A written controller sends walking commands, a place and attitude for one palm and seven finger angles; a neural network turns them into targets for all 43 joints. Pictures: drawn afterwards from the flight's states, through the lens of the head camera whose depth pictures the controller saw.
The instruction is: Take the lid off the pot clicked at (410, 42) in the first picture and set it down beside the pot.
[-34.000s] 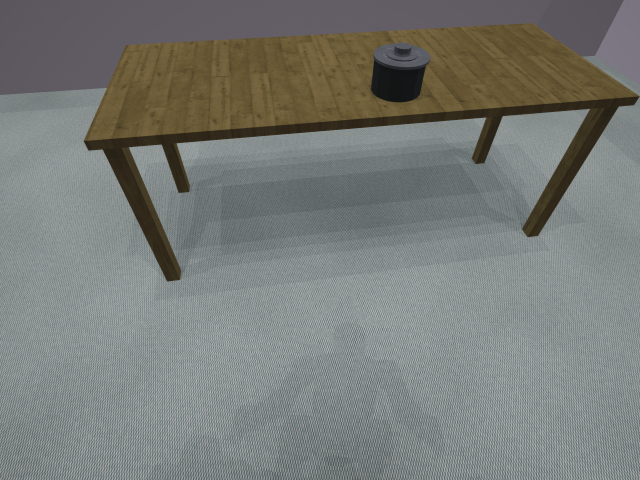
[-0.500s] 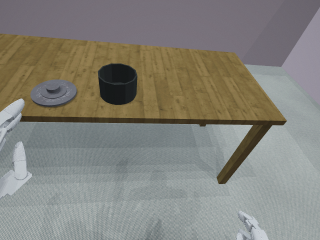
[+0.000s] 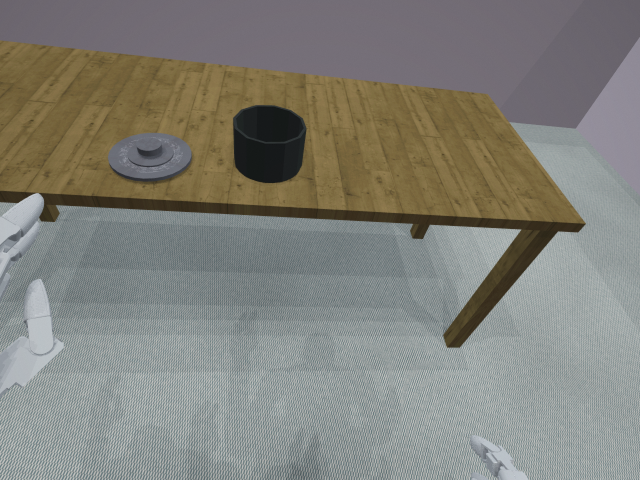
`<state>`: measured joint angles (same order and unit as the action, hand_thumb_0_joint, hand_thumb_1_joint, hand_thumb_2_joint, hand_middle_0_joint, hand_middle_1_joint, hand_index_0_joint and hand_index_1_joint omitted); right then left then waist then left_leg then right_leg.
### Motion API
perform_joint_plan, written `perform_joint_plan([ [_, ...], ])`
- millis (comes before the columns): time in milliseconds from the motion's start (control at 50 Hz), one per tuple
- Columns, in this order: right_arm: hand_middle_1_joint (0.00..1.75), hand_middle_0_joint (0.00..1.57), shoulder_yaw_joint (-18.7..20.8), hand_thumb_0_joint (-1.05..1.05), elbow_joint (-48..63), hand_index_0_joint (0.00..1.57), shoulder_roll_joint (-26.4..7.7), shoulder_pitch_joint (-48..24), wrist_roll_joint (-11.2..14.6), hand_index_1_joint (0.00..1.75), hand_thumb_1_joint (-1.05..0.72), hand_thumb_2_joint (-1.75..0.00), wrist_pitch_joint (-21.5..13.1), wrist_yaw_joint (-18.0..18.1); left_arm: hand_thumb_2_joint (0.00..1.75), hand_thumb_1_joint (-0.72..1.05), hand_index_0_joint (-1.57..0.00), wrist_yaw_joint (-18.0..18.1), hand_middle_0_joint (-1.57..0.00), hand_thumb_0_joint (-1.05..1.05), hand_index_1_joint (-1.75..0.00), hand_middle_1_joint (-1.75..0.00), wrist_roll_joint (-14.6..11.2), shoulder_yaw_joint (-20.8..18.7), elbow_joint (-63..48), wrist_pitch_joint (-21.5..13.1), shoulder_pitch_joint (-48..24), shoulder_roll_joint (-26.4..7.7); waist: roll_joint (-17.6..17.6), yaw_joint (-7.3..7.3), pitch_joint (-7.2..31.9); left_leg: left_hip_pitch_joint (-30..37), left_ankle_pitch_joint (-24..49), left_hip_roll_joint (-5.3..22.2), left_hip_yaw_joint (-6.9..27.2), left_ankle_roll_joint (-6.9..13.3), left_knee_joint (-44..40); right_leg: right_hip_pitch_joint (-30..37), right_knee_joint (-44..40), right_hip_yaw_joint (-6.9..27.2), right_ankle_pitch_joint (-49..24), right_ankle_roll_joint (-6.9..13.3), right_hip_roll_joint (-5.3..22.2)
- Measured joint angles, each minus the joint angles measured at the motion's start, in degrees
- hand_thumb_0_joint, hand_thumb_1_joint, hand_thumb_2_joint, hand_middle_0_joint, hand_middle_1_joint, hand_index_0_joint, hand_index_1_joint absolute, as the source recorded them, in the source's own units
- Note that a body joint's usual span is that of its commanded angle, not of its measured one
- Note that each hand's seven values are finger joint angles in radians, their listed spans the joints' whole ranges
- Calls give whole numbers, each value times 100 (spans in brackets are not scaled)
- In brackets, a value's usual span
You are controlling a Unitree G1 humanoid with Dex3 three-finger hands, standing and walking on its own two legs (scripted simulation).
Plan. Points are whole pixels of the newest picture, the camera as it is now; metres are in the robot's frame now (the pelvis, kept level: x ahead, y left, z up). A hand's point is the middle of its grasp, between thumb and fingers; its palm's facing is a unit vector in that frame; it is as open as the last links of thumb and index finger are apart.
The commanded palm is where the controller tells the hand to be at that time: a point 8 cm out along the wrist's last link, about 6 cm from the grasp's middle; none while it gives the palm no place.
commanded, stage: stop stepping back and stand still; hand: left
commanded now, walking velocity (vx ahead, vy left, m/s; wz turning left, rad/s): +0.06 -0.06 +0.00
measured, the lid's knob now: (149, 146) +0.73 +0.40 -0.04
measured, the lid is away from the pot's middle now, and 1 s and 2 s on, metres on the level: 0.25 0.25 0.25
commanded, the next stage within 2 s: let the arm hang, fingers relaxed in 1.84 s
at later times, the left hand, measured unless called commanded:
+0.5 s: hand out of the picture +0.11 +0.14 -0.14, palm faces -0.08 -1.00 +0.04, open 7.3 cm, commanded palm none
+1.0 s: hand (199, 474) +0.17 +0.16 -0.15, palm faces +0.09 -0.98 -0.19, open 7.3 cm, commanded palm none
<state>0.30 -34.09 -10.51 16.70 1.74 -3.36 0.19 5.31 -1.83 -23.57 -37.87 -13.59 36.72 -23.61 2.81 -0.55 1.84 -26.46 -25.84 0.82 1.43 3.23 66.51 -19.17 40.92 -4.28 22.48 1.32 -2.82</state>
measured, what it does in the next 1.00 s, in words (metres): walks ahead: left foot, then right foot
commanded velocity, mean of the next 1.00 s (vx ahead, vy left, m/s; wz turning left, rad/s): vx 0.00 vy -0.05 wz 0.00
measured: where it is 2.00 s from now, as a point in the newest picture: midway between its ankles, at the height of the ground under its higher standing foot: outside the picture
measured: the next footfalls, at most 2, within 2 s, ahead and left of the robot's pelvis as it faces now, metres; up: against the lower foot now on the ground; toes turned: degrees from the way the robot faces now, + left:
left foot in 0.04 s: -0.02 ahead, +0.10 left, +0.00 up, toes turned +0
right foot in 0.62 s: +0.13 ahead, -0.15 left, +0.00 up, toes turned +1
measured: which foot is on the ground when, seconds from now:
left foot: up 0.00-0.02, down 0.04-0.64, up 0.66-0.76, down 0.78-1.00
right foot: down 0.00-0.04, up 0.06-0.60, down 0.62-1.00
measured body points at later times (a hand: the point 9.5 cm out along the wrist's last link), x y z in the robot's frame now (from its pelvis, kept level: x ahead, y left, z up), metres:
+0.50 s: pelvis +0.01 +0.02 +0.03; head +0.05 +0.08 +0.48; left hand +0.11 +0.19 -0.14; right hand -0.04 -0.23 -0.07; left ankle -0.06 +0.10 -0.71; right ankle +0.10 -0.16 -0.62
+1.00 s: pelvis +0.11 -0.02 +0.02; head +0.13 -0.02 +0.47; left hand +0.16 +0.21 -0.13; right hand +0.12 -0.24 -0.13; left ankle +0.03 +0.09 -0.71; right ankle +0.09 -0.15 -0.71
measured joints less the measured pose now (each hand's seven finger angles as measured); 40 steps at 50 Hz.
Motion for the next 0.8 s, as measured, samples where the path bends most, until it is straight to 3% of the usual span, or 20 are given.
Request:
perform_joint_plan([
  [40, 30, 20, 4, 2, 72, 21, -53, -15, 0, 30, -90, -90, -123, 88, 90, 89, -22, 99, -22, 1, -31, -30, 25, -12, -157, 11, -45, -18, 164, -20, -39, 617, 27, 37, -112, -28, -1514, -198, 257, 65, 75, -76, 168],
  [60, 30, 20, 31, 2, 95, 21, -55, -72, -23, 30, -90, -90, -212, 133, 90, 89, -22, 159, -22, 1, -31, -30, 20, -48, -212, -25, -83, -36, 274, 23, -99, 913, -521, -66, -232, -45, -2027, -377, 574, 181, 159, -22, 266],
  [100, 30, 20, 73, 2, 34, 20, 64, -285, -133, 30, -90, -90, -365, 184, 90, 89, -21, 266, -22, 1, -31, -30, 27, -148, -154, -105, -195, -63, 471, 48, -313, 1079, -481, -255, -492, 20, -2194, -625, 1326, 442, 604, 46, 308],
  [140, 30, 20, 109, 2, -21, 20, 119, -340, -243, 30, -91, -90, -492, 108, 90, 89, -21, 225, -22, 1, -31, -30, 170, -44, 197, -122, -509, -31, 326, -96, -327, 1108, -159, -290, -452, 83, -2310, -875, 2022, 367, 723, 23, 187],
  [200, 30, 20, 114, 1, -53, 20, -6, -147, -403, 30, -91, -90, -140, 39, 90, 90, -21, -149, -21, 0, -30, -30, 445, 741, 2092, 602, -1918, 453, -104, -248, -114, 952, 60, -369, -113, 192, -2489, -1518, 3127, 251, 754, -167, 104],
  [260, 30, 20, -7, 1, -310, 21, 7, 72, -492, 30, -90, -90, 93, 17, 90, 90, -20, -363, -20, 0, -30, -30, 477, 1196, 4333, 1389, -2896, 921, -118, -353, -29, 1084, 274, -470, 41, 237, -2812, -2016, 3889, 493, 440, -343, 52],
  [300, 30, 20, -80, 1, -516, 21, 65, 223, -492, 30, -90, -90, 143, 39, 90, 91, -19, -476, -20, 0, -30, -30, 474, 1473, 5511, 1741, -3105, 1072, 5, -410, -44, 1247, 374, -501, 24, 233, -3042, -2292, 4282, 703, -25, -430, 36],
  [360, 30, 20, -129, 1, -837, 21, 124, 478, -449, 30, -90, -90, 149, 126, 90, 91, -19, -657, -20, 1, -30, -30, 466, 1962, 6719, 1993, -2980, 1231, 187, -462, -131, 1467, 456, -474, -49, 209, -3338, -2555, 4478, 913, -675, -521, 101],
  [420, 30, 20, -112, 1, -1171, 21, 127, 765, -391, 30, -90, -90, 110, 206, 90, 92, -19, -791, -20, 1, -30, -30, 428, 2325, 7558, 2029, -2683, 1409, 290, -457, -293, 1662, 508, -370, -96, 171, -3616, -2543, 3966, 898, -937, -531, 305],
  [500, 30, 20, -36, 1, -1556, 21, 98, 1160, -365, 30, -90, -90, 93, 274, 90, 93, -20, -812, -20, -1, -30, -30, 256, 2400, 8248, 1882, -2415, 1593, 227, -431, -556, 1829, 530, -155, -74, 65, -3883, -1983, 2073, 577, -797, -401, 569],
  [600, 30, 20, 67, 1, -1995, 21, 152, 1631, -357, 30, -91, -90, 220, 275, 90, 94, -20, -708, -20, -4, -30, -30, 282, 2289, 8604, 1601, -2579, 1441, 1, -440, -669, 1835, 245, 24, 66, -135, -3698, -665, -233, 292, -825, -151, 365],
  [620, 30, 20, 84, 1, -2063, 20, 183, 1750, -327, 30, -91, -90, 243, 263, 90, 94, -20, -678, -20, -4, -30, -30, 276, 2276, 8652, 1524, -2575, 1379, 16, -447, -622, 1790, 113, -19, 87, -171, -3523, -317, -636, 308, -1224, -65, 355],
  [640, 30, 20, 97, 1, -2133, 20, 218, 1850, -289, 30, -91, -90, 255, 244, 90, 93, -20, -630, -20, -3, -30, -30, 275, 2251, 8701, 1420, -2568, 1314, 76, -413, -547, 1653, -42, -96, 25, -198, -3211, -93, -918, 385, -1014, -83, 413],
  [680, 30, 20, 168, 1, -2317, 20, 174, 1675, -235, 30, -91, -90, 345, 218, 90, 93, -20, -504, -20, -3, -30, -30, 294, 2188, 8903, 1298, -2680, 1350, -201, -366, -646, 1294, -438, 3, 55, -208, -2312, -95, -726, 320, -594, -226, 273],
  [720, 30, 20, 214, 1, -2391, 20, 194, 1427, -223, 30, -91, -90, 399, 207, 90, 93, -20, -400, -20, -2, -30, -30, 312, 2127, 9025, 1297, -2715, 1334, -312, -373, -688, 964, -651, 31, 14, -186, -1719, -30, -642, 271, -515, -236, 210],
  [800, 30, 20, 215, 1, -2316, 20, 309, 1057, -266, 29, -91, -90, 289, 180, 90, 92, -20, -313, -20, -1, -30, -30, 257, 2051, 9278, 1410, -2652, 1267, -284, -341, -490, 976, 162, 104, -99, -113, -2634, 81, -463, 269, -325, -260, 212],
])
